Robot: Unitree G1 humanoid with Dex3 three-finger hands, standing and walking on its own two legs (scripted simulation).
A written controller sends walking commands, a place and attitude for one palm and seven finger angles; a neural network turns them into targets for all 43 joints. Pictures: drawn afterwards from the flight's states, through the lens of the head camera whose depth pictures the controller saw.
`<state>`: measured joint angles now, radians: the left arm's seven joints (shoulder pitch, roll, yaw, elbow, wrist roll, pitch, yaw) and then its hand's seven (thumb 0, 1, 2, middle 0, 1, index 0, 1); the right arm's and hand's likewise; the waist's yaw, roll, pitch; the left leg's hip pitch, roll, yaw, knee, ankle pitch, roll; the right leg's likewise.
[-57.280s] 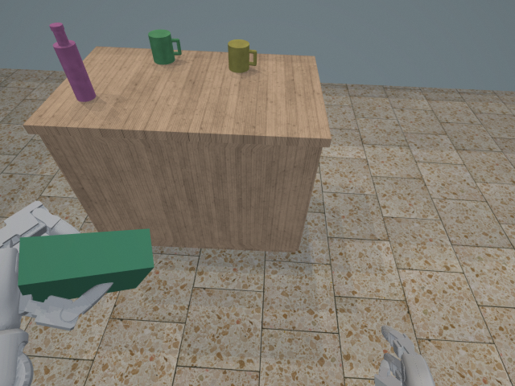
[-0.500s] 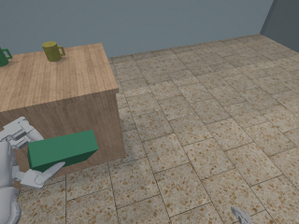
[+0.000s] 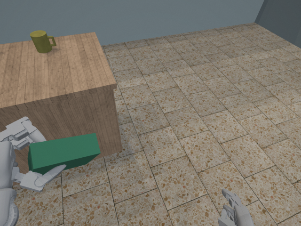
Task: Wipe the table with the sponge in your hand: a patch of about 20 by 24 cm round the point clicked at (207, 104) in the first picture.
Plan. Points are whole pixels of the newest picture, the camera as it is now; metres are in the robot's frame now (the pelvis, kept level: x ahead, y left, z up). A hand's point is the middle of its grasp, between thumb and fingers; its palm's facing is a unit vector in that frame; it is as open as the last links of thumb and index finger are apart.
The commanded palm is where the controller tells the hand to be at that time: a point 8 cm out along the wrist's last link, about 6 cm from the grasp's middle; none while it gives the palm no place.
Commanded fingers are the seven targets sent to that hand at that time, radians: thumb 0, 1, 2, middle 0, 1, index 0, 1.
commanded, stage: take the last steps up to it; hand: left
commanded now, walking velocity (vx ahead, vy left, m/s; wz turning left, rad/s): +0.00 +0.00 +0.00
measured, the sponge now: (72, 153) +0.24 +0.20 +0.11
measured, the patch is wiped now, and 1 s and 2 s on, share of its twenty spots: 0.90 0.90 0.90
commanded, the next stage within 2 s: come to a stop and stand still in 1.26 s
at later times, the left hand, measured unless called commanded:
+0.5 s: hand (21, 130) +0.26 +0.30 +0.16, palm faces +0.44 -0.80 -0.40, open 8.6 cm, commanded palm +0.18 +0.33 +0.17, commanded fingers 0.00 0.10 1.30 -1.20 -1.60 -1.20 -1.60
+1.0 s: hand (25, 104) +0.33 +0.33 +0.16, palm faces +0.49 -0.79 -0.37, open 8.6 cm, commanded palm +0.27 +0.37 +0.17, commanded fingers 0.00 0.10 1.30 -1.20 -1.60 -1.20 -1.60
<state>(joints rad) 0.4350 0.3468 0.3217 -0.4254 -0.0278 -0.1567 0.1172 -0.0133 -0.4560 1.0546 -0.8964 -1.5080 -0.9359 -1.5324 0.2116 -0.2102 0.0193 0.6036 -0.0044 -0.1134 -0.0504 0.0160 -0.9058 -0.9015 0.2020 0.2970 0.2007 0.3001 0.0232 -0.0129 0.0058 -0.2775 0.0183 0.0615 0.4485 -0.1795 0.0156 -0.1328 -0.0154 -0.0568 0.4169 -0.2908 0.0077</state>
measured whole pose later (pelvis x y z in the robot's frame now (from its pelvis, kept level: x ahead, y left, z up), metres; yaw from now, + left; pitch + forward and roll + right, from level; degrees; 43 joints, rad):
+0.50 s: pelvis +0.04 +0.04 -0.02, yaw +4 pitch -1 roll +0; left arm 0.40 0.39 0.38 -0.49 -0.02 -0.20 0.14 -0.01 -0.46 1.06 -0.90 -1.51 -0.94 -1.53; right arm 0.23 -0.18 -0.02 0.63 0.00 -0.11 -0.03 0.02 -0.91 -0.90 0.20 0.30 0.20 0.30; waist -0.03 -0.04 0.06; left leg -0.30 -0.05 0.09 0.63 -0.32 0.09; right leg -0.42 -0.06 -0.02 1.20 -0.51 0.01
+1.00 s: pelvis +0.15 +0.07 -0.01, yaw +8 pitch -1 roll +1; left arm 0.44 0.34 0.34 -0.53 -0.01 -0.24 0.12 -0.01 -0.46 1.06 -0.90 -1.51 -0.94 -1.53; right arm 0.18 -0.24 -0.03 0.61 -0.01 -0.08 -0.03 0.02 -0.91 -0.90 0.20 0.30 0.20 0.30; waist 0.02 -0.06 0.06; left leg -0.46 0.09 0.02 0.82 -0.28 0.01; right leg -0.27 -0.11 -0.16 0.60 -0.32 0.00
